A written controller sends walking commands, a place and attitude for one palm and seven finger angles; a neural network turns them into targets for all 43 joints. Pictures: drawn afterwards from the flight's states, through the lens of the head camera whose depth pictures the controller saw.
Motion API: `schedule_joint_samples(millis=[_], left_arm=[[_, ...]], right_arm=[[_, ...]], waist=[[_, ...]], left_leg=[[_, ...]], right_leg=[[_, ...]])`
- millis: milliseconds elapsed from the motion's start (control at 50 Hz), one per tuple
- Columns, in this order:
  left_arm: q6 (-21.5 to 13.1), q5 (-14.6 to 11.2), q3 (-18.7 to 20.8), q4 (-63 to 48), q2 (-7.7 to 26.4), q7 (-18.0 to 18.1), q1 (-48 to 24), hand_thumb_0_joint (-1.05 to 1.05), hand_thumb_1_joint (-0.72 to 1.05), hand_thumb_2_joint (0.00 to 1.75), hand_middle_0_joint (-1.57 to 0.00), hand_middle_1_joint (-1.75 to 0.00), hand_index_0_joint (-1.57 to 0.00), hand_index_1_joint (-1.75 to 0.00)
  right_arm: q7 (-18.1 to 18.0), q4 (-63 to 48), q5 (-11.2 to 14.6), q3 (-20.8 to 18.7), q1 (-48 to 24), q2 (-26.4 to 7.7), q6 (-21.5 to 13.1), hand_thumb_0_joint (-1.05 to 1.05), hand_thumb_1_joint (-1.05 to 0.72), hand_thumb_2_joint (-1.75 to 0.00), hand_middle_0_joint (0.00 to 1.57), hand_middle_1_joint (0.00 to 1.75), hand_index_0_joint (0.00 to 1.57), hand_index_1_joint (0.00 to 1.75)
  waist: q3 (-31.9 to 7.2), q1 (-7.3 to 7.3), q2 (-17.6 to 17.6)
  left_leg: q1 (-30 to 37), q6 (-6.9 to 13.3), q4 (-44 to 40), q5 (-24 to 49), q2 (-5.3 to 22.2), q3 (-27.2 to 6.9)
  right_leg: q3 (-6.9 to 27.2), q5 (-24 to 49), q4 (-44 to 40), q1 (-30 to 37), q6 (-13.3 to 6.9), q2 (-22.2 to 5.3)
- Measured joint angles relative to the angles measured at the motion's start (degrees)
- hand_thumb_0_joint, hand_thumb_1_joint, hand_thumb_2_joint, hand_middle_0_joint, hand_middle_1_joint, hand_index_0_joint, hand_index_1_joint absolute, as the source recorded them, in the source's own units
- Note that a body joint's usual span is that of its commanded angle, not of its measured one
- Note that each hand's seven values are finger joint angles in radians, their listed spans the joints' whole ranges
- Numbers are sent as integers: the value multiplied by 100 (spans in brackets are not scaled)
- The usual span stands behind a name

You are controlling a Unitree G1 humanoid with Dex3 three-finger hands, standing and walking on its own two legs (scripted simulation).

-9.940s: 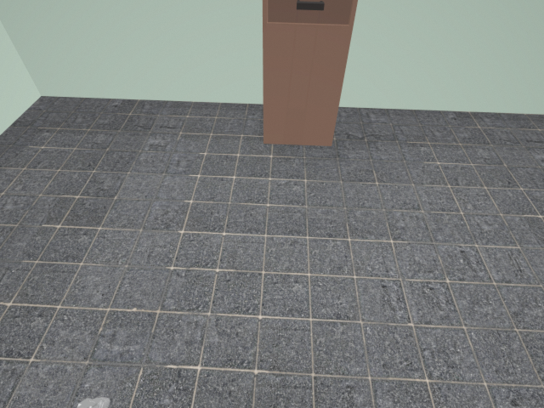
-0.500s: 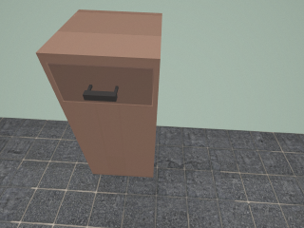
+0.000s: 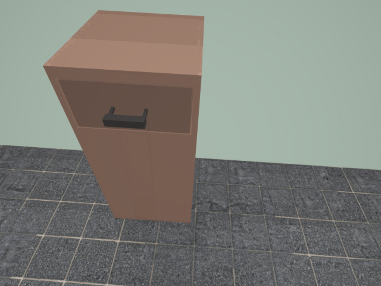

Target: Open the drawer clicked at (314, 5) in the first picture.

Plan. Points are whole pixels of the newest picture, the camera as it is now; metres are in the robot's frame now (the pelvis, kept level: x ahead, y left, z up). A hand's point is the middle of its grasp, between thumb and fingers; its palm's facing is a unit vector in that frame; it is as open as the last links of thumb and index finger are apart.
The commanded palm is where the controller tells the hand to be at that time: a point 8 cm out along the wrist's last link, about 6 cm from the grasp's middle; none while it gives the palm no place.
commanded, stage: look again from close up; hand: left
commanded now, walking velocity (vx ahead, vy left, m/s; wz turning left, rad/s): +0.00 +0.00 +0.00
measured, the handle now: (126, 116) +0.56 +0.22 +0.02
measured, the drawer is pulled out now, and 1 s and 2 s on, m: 0.00 0.00 0.00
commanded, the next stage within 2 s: raise the hand with hooked fingers in 0.10 s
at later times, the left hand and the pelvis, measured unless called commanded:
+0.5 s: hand (114, 245) +0.21 +0.18 -0.03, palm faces +0.01 -0.43 -0.90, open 7.9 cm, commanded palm +0.14 +0.21 -0.02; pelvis +0.00 +0.00 -0.02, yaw +0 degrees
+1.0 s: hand (96, 220) +0.24 +0.21 +0.01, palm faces +0.03 -0.12 -0.99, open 10.8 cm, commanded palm +0.21 +0.22 +0.07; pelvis +0.03 -0.02 -0.03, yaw +1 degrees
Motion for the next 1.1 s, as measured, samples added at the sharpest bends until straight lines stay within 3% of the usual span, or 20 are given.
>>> schedule_joint_samples(millis=[220,240,260,320,360,400,460,500,560,640,700,760,900,1000,1100], left_arm=[[-36,21,-15,9,-30,39,6,0,91,90,-20,-30,-20,-30],[442,159,-217,-867,53,109,267,1,92,90,-20,-30,-20,-30],[790,312,-340,-1901,218,242,607,3,94,89,-20,-30,-21,-30],[858,615,-516,-4200,680,816,1197,6,95,89,-21,-32,-21,-31],[835,1207,-647,-5209,866,1123,1147,6,92,88,-21,-33,-21,-33],[733,2119,-773,-5798,936,1410,864,5,88,86,-21,-35,-21,-35],[444,3641,-819,-6122,802,1806,424,3,82,84,-21,-38,-21,-38],[201,4476,-801,-6203,669,1937,354,2,77,83,-21,-41,-21,-40],[-92,5341,-832,-6352,623,2009,520,1,69,80,-21,-45,-21,-44],[-232,6002,-803,-6561,872,2176,938,0,59,76,-23,-51,-23,-50],[-232,6214,-611,-6655,1195,2285,1028,0,51,73,-24,-55,-25,-55],[-270,6156,-359,-6729,1441,2273,776,0,43,70,-25,-60,-26,-60],[-43,5653,-156,-6989,1448,1749,122,0,27,63,-27,-70,-27,-70],[-69,5568,-147,-7158,1576,1402,184,0,16,58,-27,-78,-27,-77],[-180,5481,-13,-7258,1750,1346,175,0,4,53,-28,-85,-28,-85]], right_arm=[[14,-54,14,-22,-34,-73,-4,1,-91,-90,20,30,19,30],[-40,-293,93,47,50,-124,-23,1,-92,-90,20,30,20,30],[-148,-534,182,91,190,-175,-258,2,-92,-90,20,30,20,30],[-396,-1114,465,15,429,-357,-1114,2,-92,-90,20,30,20,30],[-446,-1466,432,-22,328,-559,-1465,2,-92,-90,20,30,20,30],[-387,-1874,285,-84,103,-755,-1569,2,-92,-90,20,30,20,30],[-156,-2488,-10,-215,-381,-917,-1265,2,-91,-90,20,30,19,30],[39,-2831,-119,-277,-725,-922,-841,2,-91,-90,20,30,19,30],[277,-3259,-183,-309,-1111,-873,-217,1,-91,-90,20,30,19,30],[461,-3653,-277,-293,-1411,-836,255,1,-91,-90,20,30,19,30],[503,-3736,-391,-255,-1563,-794,394,1,-90,-90,20,30,19,30],[500,-3654,-474,-196,-1665,-731,444,1,-90,-90,20,30,19,30],[396,-3328,-365,39,-1502,-479,614,1,-90,-90,20,30,20,30],[335,-3162,-277,133,-1143,-477,644,1,-90,-90,20,30,20,30],[257,-2989,-257,-40,-911,-653,657,1,-90,-90,20,30,20,30]], waist=[[16,9,46],[79,41,51],[92,92,32],[-61,53,108],[-184,-22,240],[-354,-99,357],[-587,-87,405],[-690,35,320],[-737,278,73],[-679,596,-144],[-668,736,-140],[-631,784,-22],[-547,637,258],[-461,523,311],[-365,458,361]], left_leg=[[-24,-7,25,-30,33,22],[-26,-4,90,-69,40,47],[-11,4,115,-98,19,90],[-174,27,315,-193,-102,28],[-405,50,545,-272,-154,-45],[-734,64,826,-368,-181,-86],[-1138,50,1174,-517,-158,-23],[-1288,25,1295,-597,-101,100],[-1479,-26,1438,-686,-37,204],[-1760,-105,1728,-829,41,136],[-1985,-152,2012,-969,77,-15],[-2114,-175,2238,-1087,81,-188],[-1806,-197,1951,-1040,49,-290],[-1405,-170,1432,-872,48,-177],[-1180,-136,1148,-776,20,-155]], right_leg=[[22,4,-38,-4,6,31],[48,-14,29,-25,5,35],[92,-74,162,-77,-14,13],[38,-339,583,-289,-1,-127],[-23,-472,823,-488,9,-190],[-21,-605,1113,-801,3,-211],[109,-731,1493,-1256,-27,-168],[241,-781,1670,-1495,-29,-111],[350,-883,1915,-1783,-83,-47],[286,-1047,2191,-2042,-174,16],[143,-1199,2395,-2176,-223,32],[-21,-1331,2528,-2194,-255,23],[-119,-1286,2189,-1823,-230,10],[-11,-1091,1705,-1485,-194,40],[10,-969,1390,-1248,-146,28]])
